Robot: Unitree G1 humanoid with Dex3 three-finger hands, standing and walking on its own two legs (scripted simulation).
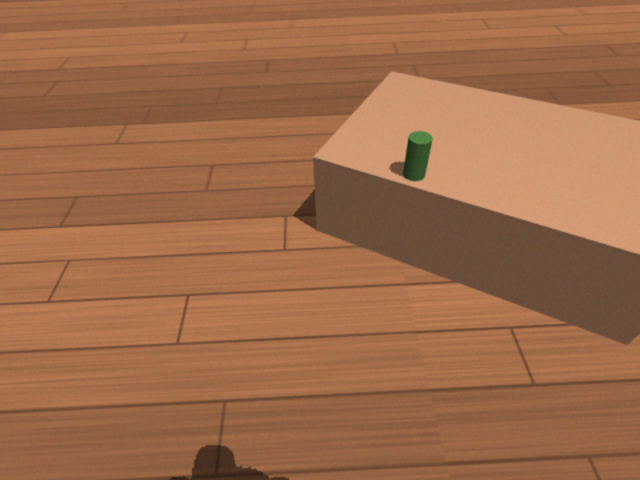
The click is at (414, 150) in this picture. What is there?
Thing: squat round
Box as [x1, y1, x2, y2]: [403, 131, 432, 180]
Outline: 426,132 416,131 412,132 409,135 403,175 410,180 419,180 424,176 432,138
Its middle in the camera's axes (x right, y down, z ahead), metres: +0.32 -0.28 +1.32
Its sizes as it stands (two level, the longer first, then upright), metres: 0.075 0.075 0.148
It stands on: a support 0.39 m high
